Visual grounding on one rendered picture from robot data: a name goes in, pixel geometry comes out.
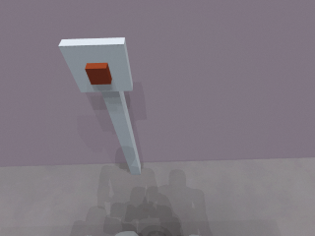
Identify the panel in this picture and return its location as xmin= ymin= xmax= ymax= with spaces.
xmin=58 ymin=37 xmax=141 ymax=175

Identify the button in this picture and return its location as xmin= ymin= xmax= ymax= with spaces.
xmin=85 ymin=62 xmax=112 ymax=85

